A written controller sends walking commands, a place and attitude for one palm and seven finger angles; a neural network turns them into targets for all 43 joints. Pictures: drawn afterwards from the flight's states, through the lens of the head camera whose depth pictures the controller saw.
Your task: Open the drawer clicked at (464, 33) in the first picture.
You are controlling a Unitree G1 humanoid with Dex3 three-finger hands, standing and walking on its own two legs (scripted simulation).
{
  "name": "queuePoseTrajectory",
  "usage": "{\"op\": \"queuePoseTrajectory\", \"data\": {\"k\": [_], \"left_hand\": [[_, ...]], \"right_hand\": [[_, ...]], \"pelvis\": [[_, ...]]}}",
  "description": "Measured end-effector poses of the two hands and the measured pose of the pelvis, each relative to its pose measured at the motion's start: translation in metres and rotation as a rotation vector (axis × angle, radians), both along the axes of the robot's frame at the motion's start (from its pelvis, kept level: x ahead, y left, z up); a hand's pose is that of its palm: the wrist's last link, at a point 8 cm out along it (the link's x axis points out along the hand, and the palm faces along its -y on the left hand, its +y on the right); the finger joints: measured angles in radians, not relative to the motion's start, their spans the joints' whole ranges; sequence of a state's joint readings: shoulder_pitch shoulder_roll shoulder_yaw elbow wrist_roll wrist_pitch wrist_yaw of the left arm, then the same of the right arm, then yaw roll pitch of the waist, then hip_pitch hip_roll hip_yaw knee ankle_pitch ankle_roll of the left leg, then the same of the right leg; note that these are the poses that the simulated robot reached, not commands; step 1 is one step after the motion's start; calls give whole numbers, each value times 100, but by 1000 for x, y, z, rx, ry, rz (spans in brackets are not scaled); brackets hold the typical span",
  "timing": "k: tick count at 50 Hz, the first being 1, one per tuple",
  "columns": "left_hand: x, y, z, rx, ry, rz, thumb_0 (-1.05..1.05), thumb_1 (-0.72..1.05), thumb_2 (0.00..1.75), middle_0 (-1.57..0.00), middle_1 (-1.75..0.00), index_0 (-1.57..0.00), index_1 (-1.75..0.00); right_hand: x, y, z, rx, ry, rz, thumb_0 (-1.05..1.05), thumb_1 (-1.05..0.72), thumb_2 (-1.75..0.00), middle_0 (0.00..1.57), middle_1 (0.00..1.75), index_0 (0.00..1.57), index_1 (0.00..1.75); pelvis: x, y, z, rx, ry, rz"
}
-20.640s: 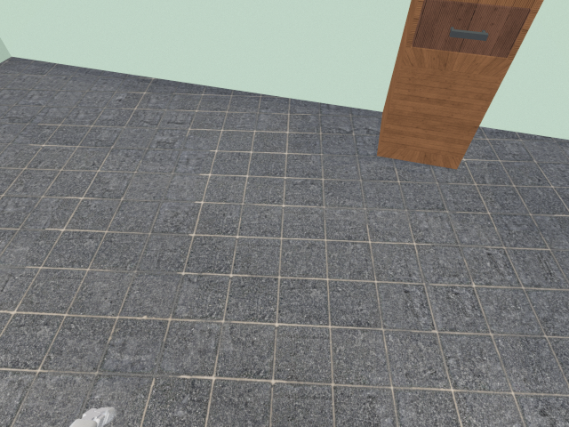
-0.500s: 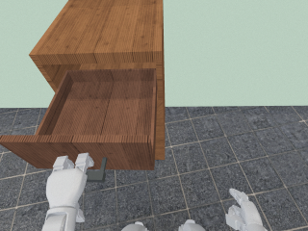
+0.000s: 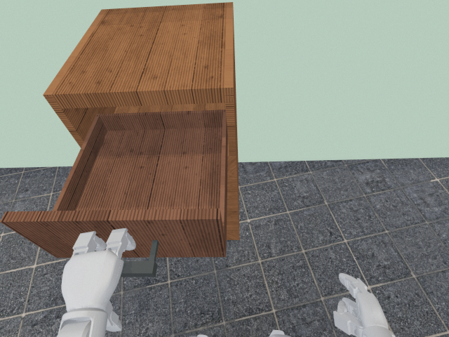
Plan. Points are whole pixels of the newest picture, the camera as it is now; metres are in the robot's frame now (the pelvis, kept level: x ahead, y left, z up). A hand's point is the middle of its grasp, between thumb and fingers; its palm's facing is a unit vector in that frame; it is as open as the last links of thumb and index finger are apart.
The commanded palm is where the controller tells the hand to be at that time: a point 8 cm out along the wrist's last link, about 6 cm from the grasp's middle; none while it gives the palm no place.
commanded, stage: lift the hand off the handle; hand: left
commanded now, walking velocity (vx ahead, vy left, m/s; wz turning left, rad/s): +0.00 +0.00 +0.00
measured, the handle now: (121, 257) +0.26 +0.23 -0.03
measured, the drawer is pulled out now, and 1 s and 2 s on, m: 0.29 0.29 0.29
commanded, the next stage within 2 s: draw the hand back to the body in 1.72 s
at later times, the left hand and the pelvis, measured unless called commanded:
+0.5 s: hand (105, 273) +0.21 +0.22 +0.02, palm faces +0.00 -0.10 -0.99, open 13.5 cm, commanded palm +0.19 +0.22 +0.09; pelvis +0.02 +0.00 +0.02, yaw -1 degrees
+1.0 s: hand (93, 265) +0.22 +0.23 +0.05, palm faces -0.01 -0.10 -1.00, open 13.3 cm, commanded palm +0.20 +0.23 +0.13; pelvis +0.01 +0.00 +0.03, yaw -1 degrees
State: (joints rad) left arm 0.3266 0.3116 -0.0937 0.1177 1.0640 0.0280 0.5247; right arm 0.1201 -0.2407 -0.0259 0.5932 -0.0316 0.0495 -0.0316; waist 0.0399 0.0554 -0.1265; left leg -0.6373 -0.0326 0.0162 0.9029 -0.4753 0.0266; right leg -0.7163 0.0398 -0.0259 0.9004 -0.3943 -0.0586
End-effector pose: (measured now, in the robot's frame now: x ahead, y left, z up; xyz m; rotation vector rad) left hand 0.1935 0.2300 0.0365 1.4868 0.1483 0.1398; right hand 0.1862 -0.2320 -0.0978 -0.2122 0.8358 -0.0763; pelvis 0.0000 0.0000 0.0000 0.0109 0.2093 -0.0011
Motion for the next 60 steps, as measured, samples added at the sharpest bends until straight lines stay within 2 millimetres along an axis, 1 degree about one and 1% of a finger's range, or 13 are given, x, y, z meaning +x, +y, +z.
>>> {"op": "queuePoseTrajectory", "data": {"k": [9, 15, 20, 26, 36, 44, 54, 56, 60], "left_hand": [[-1, -2, 20, -12, -13, 21, 0, -49, 30, -32, -120, -38, -122], [-1, -6, 27, -22, -6, 14, 0, -49, 30, -32, -120, -37, -123], [0, -6, 32, -20, 4, 4, 0, -49, 30, -32, -120, -38, -123], [0, -6, 42, -23, -8, -9, 0, -49, 30, -32, -120, -38, -122], [0, -4, 59, -18, -22, -11, 0, -49, 30, -32, -120, -39, -123], [1, -2, 67, -17, -6, -20, 0, -49, 30, -32, -120, -40, -124], [4, 2, 77, -23, 3, -38, 0, -49, 30, -35, -122, -42, -125], [4, 3, 81, -26, -8, -38, 0, -49, 30, -35, -122, -41, -125], [7, 4, 97, -24, -66, -34, 0, -49, 30, -35, -122, -38, -123]], "right_hand": [[18, 17, 13, 39, -30, 37, 1, -90, -90, 20, 30, 20, 30], [28, 26, 20, 55, -49, 70, 1, -90, -90, 20, 30, 20, 30], [33, 30, 22, 64, -51, 85, 1, -90, -90, 20, 30, 20, 30], [34, 29, 24, 66, -48, 84, 1, -90, -90, 20, 30, 20, 30], [31, 20, 28, 62, -44, 65, 1, -90, -90, 20, 30, 20, 30], [30, 17, 33, 53, -50, 53, 1, -90, -90, 20, 30, 20, 30], [30, 20, 38, 54, -58, 53, 1, -90, -90, 20, 30, 20, 30], [30, 22, 39, 58, -60, 56, 1, -90, -90, 20, 30, 20, 30], [32, 25, 41, 68, -60, 64, 1, -90, -90, 20, 30, 20, 30]], "pelvis": [[7, 4, 8, -1, -31, -4], [10, 5, 12, -2, -47, -2], [13, 4, 14, -1, -57, -4], [16, 3, 17, 0, -65, -11], [17, 1, 22, 2, -83, -18], [15, 0, 27, 2, -102, -19], [13, 1, 32, -2, -122, -17], [13, 2, 33, -2, -125, -18], [14, 4, 35, -4, -131, -18]]}}
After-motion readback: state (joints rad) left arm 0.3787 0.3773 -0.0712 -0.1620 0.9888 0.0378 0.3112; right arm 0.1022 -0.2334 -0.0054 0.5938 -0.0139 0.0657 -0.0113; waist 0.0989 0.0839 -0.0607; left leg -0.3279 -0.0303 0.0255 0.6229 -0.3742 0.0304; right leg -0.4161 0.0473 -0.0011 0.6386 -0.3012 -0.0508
